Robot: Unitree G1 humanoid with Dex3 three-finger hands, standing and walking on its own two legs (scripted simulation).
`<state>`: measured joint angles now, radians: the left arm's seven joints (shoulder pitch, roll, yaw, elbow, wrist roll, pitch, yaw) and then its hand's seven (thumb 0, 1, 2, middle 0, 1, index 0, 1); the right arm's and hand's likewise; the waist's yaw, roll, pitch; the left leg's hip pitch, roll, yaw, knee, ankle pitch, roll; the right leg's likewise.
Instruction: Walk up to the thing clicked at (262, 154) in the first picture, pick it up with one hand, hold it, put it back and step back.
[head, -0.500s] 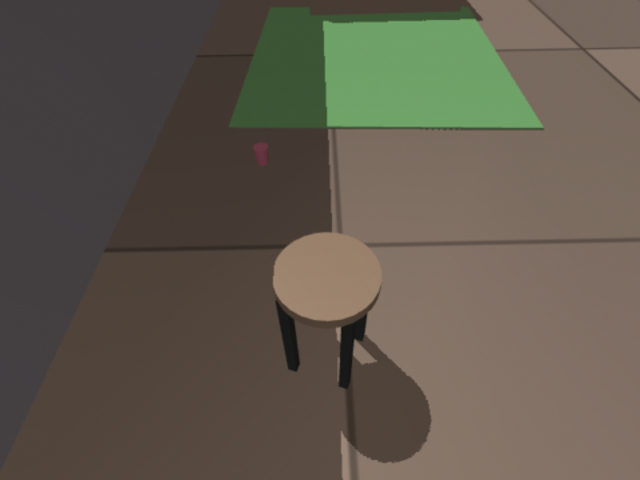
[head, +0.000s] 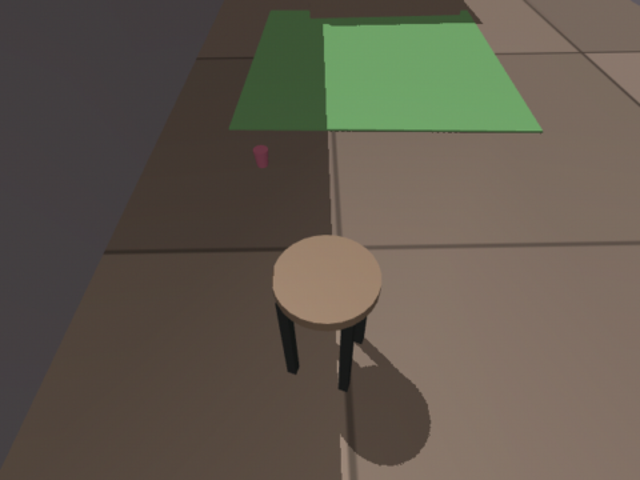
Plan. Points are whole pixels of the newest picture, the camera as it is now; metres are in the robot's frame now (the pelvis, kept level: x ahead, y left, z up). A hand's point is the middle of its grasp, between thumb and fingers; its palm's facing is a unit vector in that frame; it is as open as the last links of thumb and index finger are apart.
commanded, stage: stand
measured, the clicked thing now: (261, 157) +1.73 +0.34 -0.73
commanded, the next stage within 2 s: walk up in 0.62 s
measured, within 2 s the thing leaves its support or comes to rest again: neither
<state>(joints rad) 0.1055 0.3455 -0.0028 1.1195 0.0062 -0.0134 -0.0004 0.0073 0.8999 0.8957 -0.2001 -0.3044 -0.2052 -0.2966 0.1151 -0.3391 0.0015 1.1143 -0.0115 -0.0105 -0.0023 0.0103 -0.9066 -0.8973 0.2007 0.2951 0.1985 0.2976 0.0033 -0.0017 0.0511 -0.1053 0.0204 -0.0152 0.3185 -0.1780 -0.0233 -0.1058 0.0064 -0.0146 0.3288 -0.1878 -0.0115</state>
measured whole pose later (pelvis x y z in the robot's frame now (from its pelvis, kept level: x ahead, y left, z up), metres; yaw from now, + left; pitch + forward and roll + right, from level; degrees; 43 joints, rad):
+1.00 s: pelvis -0.02 +0.08 -0.01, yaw -24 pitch -2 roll -1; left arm 0.24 0.42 0.09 0.80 0.04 0.05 0.00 0.01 0.90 0.90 -0.20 -0.30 -0.21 -0.30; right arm 0.10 -0.37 -0.10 0.82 -0.04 0.04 0.02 0.01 -0.91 -0.90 0.20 0.29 0.20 0.30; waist 0.01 -0.03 0.14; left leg -0.21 0.00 -0.01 0.49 -0.25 0.03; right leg -0.46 0.09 0.15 0.96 -0.43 0.02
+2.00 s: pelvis +0.01 +0.07 -0.04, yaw -68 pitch -2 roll -2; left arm 0.28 0.43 0.08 0.77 0.02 0.00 -0.01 0.01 0.90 0.90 -0.20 -0.30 -0.21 -0.30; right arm 0.30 -0.45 -0.07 0.70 -0.03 0.01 0.02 0.01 -0.90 -0.90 0.20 0.30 0.20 0.30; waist -0.03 0.04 0.13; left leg -0.40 0.18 0.11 0.81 -0.37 0.00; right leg -0.31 0.04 -0.01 0.70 -0.36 -0.02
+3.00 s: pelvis +0.02 +0.08 -0.02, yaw -84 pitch -3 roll +0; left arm 0.15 0.35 0.01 1.04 0.00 -0.02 0.00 0.01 0.90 0.90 -0.20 -0.30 -0.21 -0.30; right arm 0.17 -0.36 0.00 1.04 -0.01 -0.02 0.02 0.01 -0.91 -0.90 0.20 0.30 0.20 0.30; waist -0.01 0.00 0.05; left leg -0.22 0.07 0.06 0.54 -0.27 -0.03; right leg -0.25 0.03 0.11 0.57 -0.27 0.01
